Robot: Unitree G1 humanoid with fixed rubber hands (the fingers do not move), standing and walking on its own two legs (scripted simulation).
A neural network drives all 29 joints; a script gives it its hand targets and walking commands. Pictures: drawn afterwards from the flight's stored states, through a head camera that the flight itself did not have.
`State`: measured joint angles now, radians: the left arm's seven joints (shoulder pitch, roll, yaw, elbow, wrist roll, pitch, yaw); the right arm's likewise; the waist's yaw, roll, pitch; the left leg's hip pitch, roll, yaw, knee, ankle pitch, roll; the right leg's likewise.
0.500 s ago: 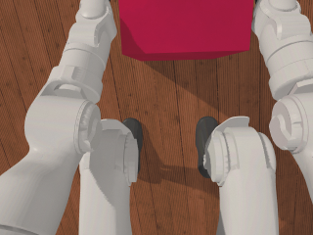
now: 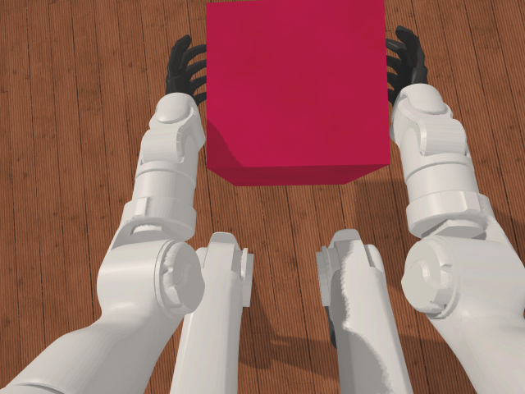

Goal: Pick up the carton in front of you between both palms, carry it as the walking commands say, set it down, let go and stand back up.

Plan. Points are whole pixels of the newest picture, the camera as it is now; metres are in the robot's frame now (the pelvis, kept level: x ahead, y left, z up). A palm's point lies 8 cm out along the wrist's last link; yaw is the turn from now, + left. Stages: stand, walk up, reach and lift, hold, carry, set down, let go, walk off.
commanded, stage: reach and lift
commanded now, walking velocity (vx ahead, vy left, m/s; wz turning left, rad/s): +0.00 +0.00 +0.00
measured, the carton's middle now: (291, 114) +0.51 -0.02 -0.14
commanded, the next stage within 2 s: none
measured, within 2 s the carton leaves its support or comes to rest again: neither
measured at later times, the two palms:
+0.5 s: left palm (125, 66) +0.48 +0.13 +0.08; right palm (472, 57) +0.47 -0.17 +0.07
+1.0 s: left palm out of the picture +0.44 +0.14 +0.24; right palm out of the picture +0.43 -0.16 +0.23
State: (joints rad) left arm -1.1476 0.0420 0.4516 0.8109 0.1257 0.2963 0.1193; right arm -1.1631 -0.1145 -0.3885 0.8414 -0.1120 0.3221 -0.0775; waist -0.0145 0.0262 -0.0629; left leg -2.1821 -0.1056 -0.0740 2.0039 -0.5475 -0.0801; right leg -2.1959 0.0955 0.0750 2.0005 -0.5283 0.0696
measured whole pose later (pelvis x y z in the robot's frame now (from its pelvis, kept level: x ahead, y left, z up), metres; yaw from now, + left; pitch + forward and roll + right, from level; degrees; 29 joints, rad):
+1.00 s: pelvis +0.08 +0.00 +0.27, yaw -1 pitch +24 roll +0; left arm -0.49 -0.12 0.36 0.61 0.18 0.29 0.06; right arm -0.49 0.10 -0.35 0.61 -0.19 0.32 -0.04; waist 0.00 0.01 -0.22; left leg -1.05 -0.09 -0.13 1.06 -0.43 -0.03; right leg -1.06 0.08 0.13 1.06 -0.42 0.03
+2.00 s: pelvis +0.10 +0.00 +0.36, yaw -1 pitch -4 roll +0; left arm -0.30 -0.16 0.29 0.36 0.29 0.62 -0.01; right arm -0.30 0.16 -0.28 0.35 -0.29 0.64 0.01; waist 0.00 0.01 0.00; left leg -0.14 -0.04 -0.14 0.43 -0.22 -0.01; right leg -0.15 0.04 0.14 0.43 -0.21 0.01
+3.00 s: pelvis +0.10 +0.00 +0.36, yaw -1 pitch -7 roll +0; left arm -0.30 -0.16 0.26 0.25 0.28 0.75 -0.01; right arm -0.29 0.16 -0.25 0.25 -0.28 0.76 0.01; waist 0.00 0.00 0.02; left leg -0.05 -0.04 -0.14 0.38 -0.20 -0.01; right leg -0.06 0.04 0.13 0.37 -0.19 0.01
